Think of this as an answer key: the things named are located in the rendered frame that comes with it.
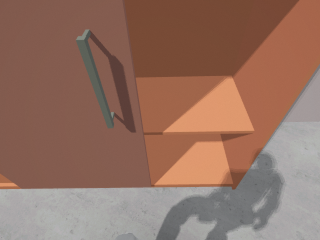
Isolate handle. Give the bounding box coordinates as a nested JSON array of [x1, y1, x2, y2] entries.
[[76, 29, 115, 129]]

